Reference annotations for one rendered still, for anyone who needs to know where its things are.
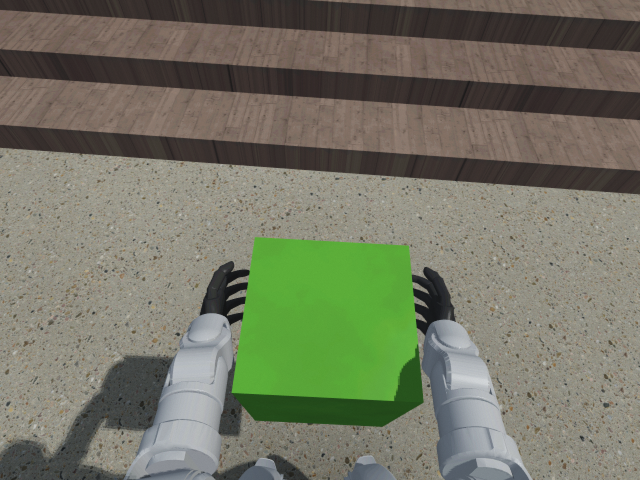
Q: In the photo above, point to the robot right hand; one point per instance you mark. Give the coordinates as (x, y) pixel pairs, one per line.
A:
(438, 300)

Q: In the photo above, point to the carton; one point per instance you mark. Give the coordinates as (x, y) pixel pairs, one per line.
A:
(328, 334)

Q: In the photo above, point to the robot shin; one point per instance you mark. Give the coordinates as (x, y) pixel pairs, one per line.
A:
(364, 460)
(266, 463)

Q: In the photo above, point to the left robot forearm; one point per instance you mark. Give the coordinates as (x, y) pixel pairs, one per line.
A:
(184, 435)

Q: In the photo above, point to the robot left shin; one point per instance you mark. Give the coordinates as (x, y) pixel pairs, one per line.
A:
(266, 463)

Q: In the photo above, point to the robot left hand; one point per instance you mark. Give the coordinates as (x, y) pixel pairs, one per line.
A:
(218, 292)

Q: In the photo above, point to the robot right shin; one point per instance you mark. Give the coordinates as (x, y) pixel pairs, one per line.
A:
(364, 460)

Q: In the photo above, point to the right robot forearm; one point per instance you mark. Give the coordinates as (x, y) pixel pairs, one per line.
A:
(473, 439)

